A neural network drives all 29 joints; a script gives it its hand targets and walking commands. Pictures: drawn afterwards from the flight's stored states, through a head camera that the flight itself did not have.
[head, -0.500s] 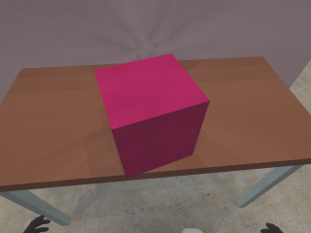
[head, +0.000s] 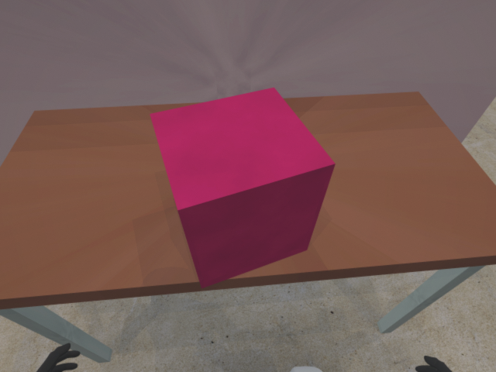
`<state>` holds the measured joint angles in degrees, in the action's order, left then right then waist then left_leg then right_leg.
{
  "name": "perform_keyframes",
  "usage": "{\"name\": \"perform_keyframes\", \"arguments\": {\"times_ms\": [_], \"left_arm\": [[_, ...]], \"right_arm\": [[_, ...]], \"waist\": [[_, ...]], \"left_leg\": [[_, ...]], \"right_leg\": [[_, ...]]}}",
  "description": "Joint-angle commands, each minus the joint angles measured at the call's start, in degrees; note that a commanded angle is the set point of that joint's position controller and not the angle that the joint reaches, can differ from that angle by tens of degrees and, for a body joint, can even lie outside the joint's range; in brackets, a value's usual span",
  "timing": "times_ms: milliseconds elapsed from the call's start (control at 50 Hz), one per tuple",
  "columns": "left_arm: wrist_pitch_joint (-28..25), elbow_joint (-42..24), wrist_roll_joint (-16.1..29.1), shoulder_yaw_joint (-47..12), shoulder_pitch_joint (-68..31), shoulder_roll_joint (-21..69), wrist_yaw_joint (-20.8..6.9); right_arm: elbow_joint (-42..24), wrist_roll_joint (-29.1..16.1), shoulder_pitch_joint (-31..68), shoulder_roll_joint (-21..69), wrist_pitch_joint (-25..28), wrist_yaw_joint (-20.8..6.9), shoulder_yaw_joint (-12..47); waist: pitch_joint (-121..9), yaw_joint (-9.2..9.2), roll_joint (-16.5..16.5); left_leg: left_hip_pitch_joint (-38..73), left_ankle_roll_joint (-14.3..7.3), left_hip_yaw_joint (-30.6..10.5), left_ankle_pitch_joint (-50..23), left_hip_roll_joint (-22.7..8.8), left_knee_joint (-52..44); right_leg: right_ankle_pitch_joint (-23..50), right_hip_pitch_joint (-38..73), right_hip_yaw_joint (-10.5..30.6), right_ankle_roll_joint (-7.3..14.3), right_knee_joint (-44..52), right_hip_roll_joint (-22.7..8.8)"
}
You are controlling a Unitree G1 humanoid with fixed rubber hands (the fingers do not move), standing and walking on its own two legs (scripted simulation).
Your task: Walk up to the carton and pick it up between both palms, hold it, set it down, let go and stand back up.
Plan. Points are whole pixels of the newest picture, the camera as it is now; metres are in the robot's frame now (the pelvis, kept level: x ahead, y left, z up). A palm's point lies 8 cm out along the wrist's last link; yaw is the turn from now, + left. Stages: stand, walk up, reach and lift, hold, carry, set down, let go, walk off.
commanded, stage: walk up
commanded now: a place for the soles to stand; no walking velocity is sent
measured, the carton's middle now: (237, 189) +0.39 +0.02 +0.08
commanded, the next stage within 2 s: reach and lift in 0.12 s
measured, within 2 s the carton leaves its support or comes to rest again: neither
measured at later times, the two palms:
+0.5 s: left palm (90, 340) +0.19 +0.26 -0.06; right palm (450, 364) +0.14 -0.32 -0.08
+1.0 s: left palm (83, 368) +0.14 +0.24 -0.01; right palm (465, 366) +0.13 -0.32 -0.03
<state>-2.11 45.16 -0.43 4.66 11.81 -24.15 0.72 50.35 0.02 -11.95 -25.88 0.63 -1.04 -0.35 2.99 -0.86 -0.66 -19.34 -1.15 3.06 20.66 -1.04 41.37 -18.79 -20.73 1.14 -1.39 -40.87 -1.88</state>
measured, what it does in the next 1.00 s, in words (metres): stands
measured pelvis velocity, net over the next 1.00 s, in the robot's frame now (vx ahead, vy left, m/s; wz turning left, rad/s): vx -0.02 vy -0.03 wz -0.01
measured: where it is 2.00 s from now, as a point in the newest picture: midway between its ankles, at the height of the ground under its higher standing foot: outside the picture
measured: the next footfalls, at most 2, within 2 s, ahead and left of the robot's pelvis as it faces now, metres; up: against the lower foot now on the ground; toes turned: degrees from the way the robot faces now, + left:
none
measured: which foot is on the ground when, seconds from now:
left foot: down 0.00-1.00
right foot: down 0.00-1.00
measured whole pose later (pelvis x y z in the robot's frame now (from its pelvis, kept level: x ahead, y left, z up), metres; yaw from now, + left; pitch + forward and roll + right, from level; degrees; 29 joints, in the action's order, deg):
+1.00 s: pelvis -0.02 -0.03 +0.02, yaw +0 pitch -5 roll +1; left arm 10.8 19.9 -1.9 7.2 13.9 -13.2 5.4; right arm 34.9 1.3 -12.8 -22.9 9.9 -7.5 -2.5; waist 2.7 -0.7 -0.1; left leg -10.5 1.0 3.1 11.0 -1.9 26.1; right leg -11.1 -13.7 0.8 0.4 -29.3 -0.7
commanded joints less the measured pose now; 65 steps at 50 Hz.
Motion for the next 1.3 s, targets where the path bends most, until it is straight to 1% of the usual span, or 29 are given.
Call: {"name": "perform_keyframes", "arguments": {"times_ms": [0, 40, 100, 120, 140, 180, 260, 300, 460, 660, 720, 740, 780, 800, 820, 840, 920, 960, 1000, 1060, 1120, 1140, 1160, 1180, 1200, 1220, 1240, 1260, 1280], "left_arm": [[-1.66, 0.43, -0.12, 0.52, -1.54, -13.31, 0.38], [-1.4, -0.62, 0.02, -0.37, -2.91, -11.0, 0.3], [-1.14, -0.3, -0.32, 0.5, -3.9, -11.54, 0.3], [11.62, -5.66, -3.71, 0.45, -23.02, -5.72, 0.44], [16.58, -8.82, -5.51, 2.09, -16.99, -3.62, 1.18], [20.24, -12.11, -7.42, 4.12, -16.66, -3.62, 1.43], [21.83, -23.97, -3.96, 3.14, -18.06, -4.69, 1.55], [21.69, -27.14, -3.5, 2.67, -16.8, -3.79, 1.91], [19.77, -29.66, -3.27, 5.23, -4.62, -0.81, 3.23], [14.29, -34.72, -1.17, 9.18, 0.55, 1.59, 3.88], [12.7, -35.5, -1.03, 8.23, 2.12, 3.18, 4.19], [12.19, -39.89, -0.35, 6.88, 0.26, 2.42, 4.43], [11.55, -37.89, 0.73, 5.56, 0.6, 4.18, 4.58], [10.72, -38.27, 0.19, 7.87, 1.58, 3.16, 4.81], [10.58, -36.68, 1.63, 5.67, 1.9, 3.91, 4.74], [10.42, -39.25, 1.2, 6.32, 1.74, 3.13, 5.22], [9.65, -40.51, 0.69, 4.97, 1.78, 5.39, 6.38], [10.01, -44.3, 1.68, 2.77, 2.43, 6.79, 7.21], [9.8, -41.27, 1.97, 4.04, 0.98, 6.27, 6.31], [12.29, -49.05, 4.19, 3.72, -3.94, 3.65, 6.03], [13.64, -55.96, 3.29, 2.76, -4.6, 3.71, 7.33], [14.85, -55.5, 3.78, 1.4, -5.93, 5.56, 7.86], [16.18, -55.36, 3.59, 1.39, -3.38, 6.4, 7.92], [17.03, -55.88, 2.29, 0.54, -0.39, 7.68, 7.79], [17.87, -54.73, 0.73, -1.21, 0.55, 10.95, 8.17], [18.46, -54.56, -0.04, -2.6, 2.75, 13.19, 9.72], [18.14, -52.31, -3.61, -2.02, 2.59, 15.68, 9.41], [17.41, -50.94, -4.42, -0.48, 2.2, 15.8, 9.25], [16.51, -54.77, -4.04, 1.07, 1.49, 14.39, 9.78]], "right_arm": [[-1.71, 0.6, 1.6, -9.3, 0.7, -0.28, -3.43], [-2.21, 0.65, 3.31, -9.91, 0.98, -0.4, -3.47], [-1.99, 0.55, 3.71, -9.89, 0.77, -0.34, -3.01], [2.91, 7.46, 18.33, -2.34, 11.56, -2.18, -11.13], [4.06, 9.15, 13.71, -6.25, 12.58, -3.44, -11.58], [2.08, 9.02, 11.95, -9.91, 12.79, -4.53, -12.79], [-0.64, 8.02, 13.59, -9.64, 13.83, -4.14, -13.11], [-1.38, 6.78, 11.62, -9.71, 13.45, -3.87, -12.84], [-10.19, 1.68, 7.03, -7.81, 13.83, -4.92, -9.64], [-14.02, -3.42, -0.46, -5.57, 12.65, -5.49, -3.23], [-16.22, -4.9, -1.26, -4.11, 12.4, -6.0, -2.13], [-15.69, -4.59, -1.23, -4.04, 11.8, -5.72, -3.18], [-16.88, -6.47, -1.41, -2.78, 11.56, -6.29, -2.51], [-19.73, -6.17, -1.36, -2.8, 11.26, -6.8, -1.65], [-20.22, -6.37, -1.34, -2.31, 10.71, -6.4, -1.88], [-20.52, -6.17, -1.52, -3.29, 10.75, -6.8, -2.96], [-30.14, -6.38, -0.19, -4.88, 10.51, -7.5, -2.97], [-35.72, -7.06, 0.33, -5.46, 9.81, -7.99, -3.97], [-38.09, -8.27, -0.36, -4.78, 8.84, -7.61, -2.72], [-45.33, -11.4, -1.24, -1.87, 5.55, -6.68, -1.9], [-43.24, -13.3, -1.96, -4.76, 2.34, -7.24, -2.27], [-43.54, -13.55, 0.26, -4.99, 0.86, -8.14, -3.33], [-40.66, -15.22, -1.42, -5.67, 0.16, -8.52, -2.66], [-39.62, -14.72, -2.76, -8.46, -0.85, -9.59, -4.62], [-37.29, -15.45, -1.89, -11.74, -1.1, -10.4, -4.61], [-36.86, -15.14, 1.31, -14.89, -2.27, -11.5, -7.07], [-34.58, -15.65, 2.27, -17.99, -2.05, -12.11, -6.3], [-35.1, -16.34, 3.55, -18.99, -0.82, -12.53, -6.19], [-33.46, -16.85, 2.54, -18.43, -0.24, -13.27, -6.05]], "waist": [[-9.01, -0.37, 4.01], [-7.54, 0.42, -0.41], [-4.77, 0.31, 1.57], [1.43, 0.54, -3.35], [5.73, 1.0, -6.22], [5.53, -0.4, -3.44], [-3.29, -0.92, -0.73], [-5.41, -1.34, -0.89], [-12.22, 2.22, 4.07], [-13.34, 1.91, 9.12], [-12.25, 2.83, 8.22], [-10.31, 2.21, 4.73], [-7.98, 2.63, 7.0], [-7.36, 5.14, 6.52], [-7.42, 3.75, 7.93], [-7.06, 4.89, 4.46], [-6.18, 7.17, 4.75], [-6.58, 6.41, 4.04], [-3.98, 5.38, 10.35], [-4.47, 5.36, 19.49], [-2.63, 4.82, 12.5], [-1.9, 2.92, 13.66], [0.15, 4.48, 12.29], [3.07, 2.9, 9.76], [1.83, 2.07, 2.27], [4.23, 3.72, -7.77], [4.01, 4.02, -15.29], [-0.11, 5.48, -15.23], [-1.49, 7.36, -13.25]], "left_leg": [[4.24, -2.71, -7.63, -6.13, -5.11, -9.75], [2.55, -2.98, -8.99, -3.35, -5.35, -11.34], [0.5, -4.09, -11.4, -0.83, -6.67, -14.66], [-18.94, -0.26, 1.81, 9.84, -2.54, -12.17], [-26.05, -2.33, 1.98, 12.12, -5.23, -15.43], [-29.24, -4.55, 2.88, 14.79, -6.73, -15.99], [-8.21, -0.69, 1.37, 1.69, -3.99, -13.1], [-8.1, -1.42, 1.38, 4.1, -5.03, -15.73], [9.99, 2.25, 0.86, -21.31, 0.12, -14.76], [13.63, 1.5, 0.25, -26.75, 3.52, -19.27], [13.2, 1.49, -0.04, -26.87, 2.9, -21.96], [14.38, 2.69, 0.59, -23.54, 2.95, -22.59], [12.87, 1.91, 0.04, -18.77, 2.53, -24.15], [11.84, 1.71, 1.32, -18.35, 3.08, -25.31], [11.49, 1.31, 1.39, -17.03, 2.85, -24.85], [10.32, 1.54, 1.34, -16.1, 2.48, -26.54], [1.79, -1.31, 2.03, -2.23, 0.63, -28.09], [2.83, -1.26, 1.0, 0.64, 0.72, -28.71], [4.48, -2.9, 0.96, 1.88, 1.66, -21.49], [34.16, -0.2, -0.53, -8.4, 8.07, -7.85], [38.73, 0.82, -2.11, -5.02, 7.82, -9.01], [38.65, 0.98, -4.34, -0.3, 7.11, -10.14], [39.77, 0.68, -4.17, -3.25, 6.82, -10.08], [33.98, 0.44, -6.21, 2.71, 3.78, -13.55], [25.54, -0.75, -8.37, 11.22, 0.06, -20.21], [0.22, -0.94, -7.71, 19.93, -5.26, -34.9], [-21.72, -3.71, -9.35, 30.34, -10.11, -41.81], [-27.87, -5.01, -7.98, 24.06, -10.96, -41.53], [-23.7, -3.28, -5.98, 15.14, -9.16, -39.85]], "right_leg": [[8.81, 4.61, 8.12, 6.74, 8.06, -6.82], [6.32, 5.02, 6.31, 5.44, 9.36, -4.46], [2.79, 3.37, 4.45, 5.32, 7.16, -3.36], [-1.95, 5.93, -8.27, 2.85, -0.24, 4.4], [0.96, 16.02, -8.96, 2.52, -4.74, 5.47], [3.49, 22.36, -10.8, 2.13, -6.17, 6.95], [3.54, 14.67, -8.94, 3.71, 2.24, 4.02], [4.65, 18.66, -8.93, 3.36, 2.36, 4.74], [16.79, 16.76, -6.68, 4.94, 12.22, 4.11], [30.84, 21.31, -2.17, 2.06, 17.62, 3.96], [28.37, 22.41, -2.38, 2.34, 19.28, 3.9], [20.68, 19.77, -2.92, 2.49, 20.76, 4.12], [15.0, 17.54, -1.81, 2.4, 22.82, 4.2], [13.09, 17.95, -1.97, 2.04, 23.29, 3.95], [13.12, 17.35, -1.55, 1.72, 23.51, 3.79], [9.68, 18.98, -1.97, 2.53, 23.75, 3.53], [0.21, 23.01, -1.66, 3.81, 21.42, 3.64], [-0.86, 22.52, -2.1, 4.1, 21.06, 3.83], [-12.04, 14.92, 2.43, 5.43, 24.26, 0.06], [-29.52, -17.69, 9.8, 11.18, 37.06, -11.81], [-29.32, -21.97, 6.99, 11.74, 35.84, -10.41], [-31.13, -22.19, 6.29, 11.03, 35.2, -9.31], [-27.45, -22.54, 6.5, 12.14, 36.31, -9.83], [-22.42, -17.45, 4.21, 11.51, 33.15, -6.71], [-13.49, -6.77, -0.55, 9.43, 26.79, -1.63], [1.8, 20.0, -5.05, 4.08, 17.28, 7.61], [12.97, 42.12, -6.22, 0.78, 7.4, 12.29], [18.94, 50.2, -5.42, 0.43, 5.75, 12.91], [18.18, 45.95, -4.06, 1.21, 8.7, 11.44]]}}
